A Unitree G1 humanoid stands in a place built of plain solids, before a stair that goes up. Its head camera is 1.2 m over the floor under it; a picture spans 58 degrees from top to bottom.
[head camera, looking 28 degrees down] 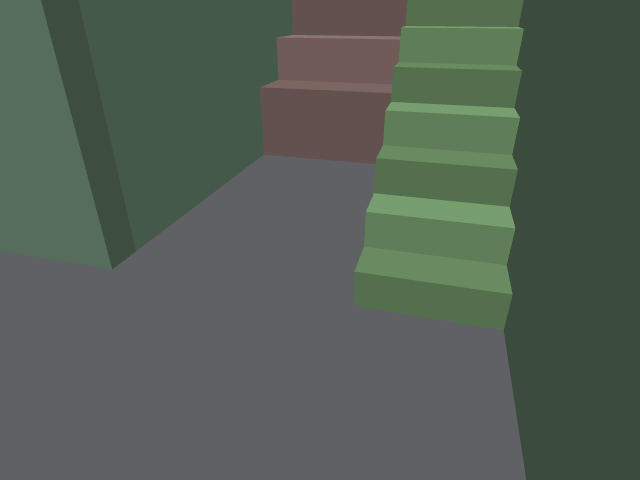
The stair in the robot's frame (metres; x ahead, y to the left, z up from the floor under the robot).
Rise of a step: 0.19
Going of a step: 0.24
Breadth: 0.65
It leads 15 degrees to the right of straight ahead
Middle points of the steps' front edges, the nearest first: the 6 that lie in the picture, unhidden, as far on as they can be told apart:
1.53 -0.46 0.19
1.75 -0.53 0.37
1.98 -0.59 0.56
2.21 -0.65 0.74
2.43 -0.71 0.93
2.66 -0.78 1.11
